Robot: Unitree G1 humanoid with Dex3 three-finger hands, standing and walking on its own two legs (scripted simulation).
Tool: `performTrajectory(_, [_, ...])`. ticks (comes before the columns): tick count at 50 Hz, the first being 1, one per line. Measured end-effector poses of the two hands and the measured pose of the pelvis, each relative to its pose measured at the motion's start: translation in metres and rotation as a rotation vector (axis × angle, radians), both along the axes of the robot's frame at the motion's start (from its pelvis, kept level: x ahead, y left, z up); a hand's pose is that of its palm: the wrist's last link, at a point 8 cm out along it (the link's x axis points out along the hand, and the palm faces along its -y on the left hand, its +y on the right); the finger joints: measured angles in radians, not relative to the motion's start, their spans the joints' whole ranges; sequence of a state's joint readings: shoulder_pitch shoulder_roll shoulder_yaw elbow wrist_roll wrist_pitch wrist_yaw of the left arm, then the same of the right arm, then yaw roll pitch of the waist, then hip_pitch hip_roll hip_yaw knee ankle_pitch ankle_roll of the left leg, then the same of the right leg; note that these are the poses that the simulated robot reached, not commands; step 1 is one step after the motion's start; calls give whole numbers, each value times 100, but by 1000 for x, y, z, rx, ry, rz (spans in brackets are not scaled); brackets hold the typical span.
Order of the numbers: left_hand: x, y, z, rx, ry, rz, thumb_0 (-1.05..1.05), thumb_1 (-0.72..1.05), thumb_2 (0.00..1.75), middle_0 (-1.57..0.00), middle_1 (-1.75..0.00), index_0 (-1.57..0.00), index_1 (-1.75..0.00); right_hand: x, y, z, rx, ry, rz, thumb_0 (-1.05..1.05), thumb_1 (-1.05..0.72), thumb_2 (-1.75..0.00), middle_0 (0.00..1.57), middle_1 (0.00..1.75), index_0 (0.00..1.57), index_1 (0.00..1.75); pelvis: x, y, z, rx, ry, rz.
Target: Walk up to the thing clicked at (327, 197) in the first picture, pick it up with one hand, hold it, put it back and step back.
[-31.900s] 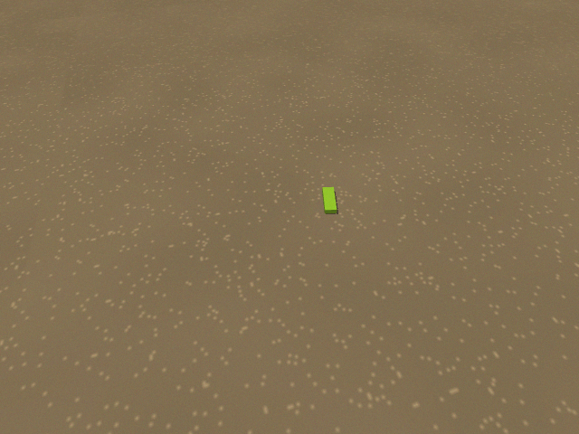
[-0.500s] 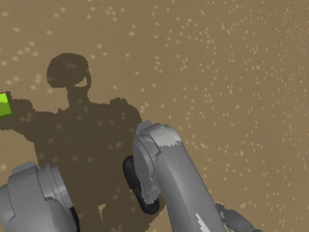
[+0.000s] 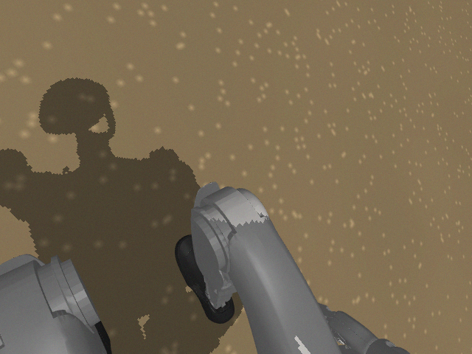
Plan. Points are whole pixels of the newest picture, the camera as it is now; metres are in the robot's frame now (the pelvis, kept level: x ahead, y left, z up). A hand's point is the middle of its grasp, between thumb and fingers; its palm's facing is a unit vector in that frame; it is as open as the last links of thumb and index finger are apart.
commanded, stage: rest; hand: left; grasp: from above
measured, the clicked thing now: out of the picture +0.46 +0.29 -0.29
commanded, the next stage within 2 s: open in 0.10 s
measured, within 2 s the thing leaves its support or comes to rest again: neither
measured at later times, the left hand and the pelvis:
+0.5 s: hand out of the picture +0.45 +0.28 -0.25, palm faces -0.47 -0.10 -0.88, open 9.3 cm; pelvis -0.01 +0.00 +0.00, yaw -1 degrees
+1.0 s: hand out of the picture +0.45 +0.29 -0.26, palm faces -0.46 -0.11 -0.88, open 12.9 cm; pelvis -0.01 +0.00 +0.01, yaw -1 degrees
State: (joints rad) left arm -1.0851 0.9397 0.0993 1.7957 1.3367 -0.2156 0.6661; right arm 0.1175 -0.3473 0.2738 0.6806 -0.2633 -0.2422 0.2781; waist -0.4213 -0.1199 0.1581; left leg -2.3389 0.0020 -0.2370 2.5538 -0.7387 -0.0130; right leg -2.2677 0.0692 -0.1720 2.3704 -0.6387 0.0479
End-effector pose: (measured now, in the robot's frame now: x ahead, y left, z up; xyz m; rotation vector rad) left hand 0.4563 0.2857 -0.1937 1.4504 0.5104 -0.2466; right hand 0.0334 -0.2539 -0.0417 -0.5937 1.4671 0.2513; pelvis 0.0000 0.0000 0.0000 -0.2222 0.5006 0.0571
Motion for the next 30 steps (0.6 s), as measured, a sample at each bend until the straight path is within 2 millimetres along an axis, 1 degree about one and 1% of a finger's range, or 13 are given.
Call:
performTrajectory(12, [0, 0, 0, 3, -1, -9, 1, 29, 12, -92, -22, -94, -19, -3, 1, 2, 5, 2, 21, 0, -91, -90, 20, 30, 20, 30, -3, -1, 1, -1, -15, -7])
performTrajectory(16, [-1, 0, 0, 4, 0, -13, 1, 30, 13, -90, -24, -92, -21, -4, 2, 3, 1, 1, 24, 0, -90, -90, 20, 30, 20, 30, -4, -1, 2, -4, -18, -8])
performTrajectory(21, [-3, 0, -1, 6, 5, -23, 0, 27, 23, -83, -33, -82, -29, -5, 4, 5, 4, 5, 31, 0, -90, -90, 20, 30, 21, 30, -5, 0, 3, -6, -20, -9])
performTrajectory(30, [-5, 0, -3, 8, 5, -28, 0, 8, 47, -69, -55, -61, -48, -3, 5, 9, 5, -1, 43, 0, -90, -90, 20, 30, 21, 30, -6, 0, 5, -10, -22, -9])
